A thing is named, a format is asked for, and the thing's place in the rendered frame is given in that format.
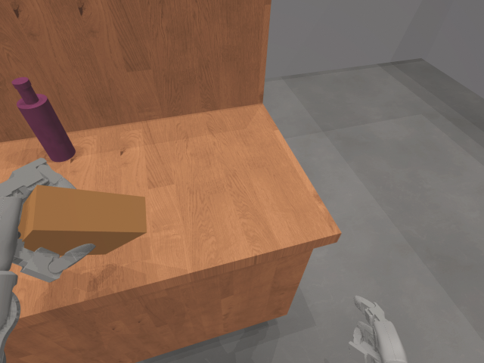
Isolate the robot right hand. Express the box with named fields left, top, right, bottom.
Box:
left=349, top=296, right=408, bottom=363

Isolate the robot left hand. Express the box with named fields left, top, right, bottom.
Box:
left=0, top=158, right=96, bottom=283

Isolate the robot left forearm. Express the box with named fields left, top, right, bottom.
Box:
left=0, top=271, right=20, bottom=363

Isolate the sponge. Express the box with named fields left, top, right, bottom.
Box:
left=18, top=185, right=147, bottom=256

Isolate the table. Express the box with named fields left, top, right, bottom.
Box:
left=0, top=0, right=342, bottom=363

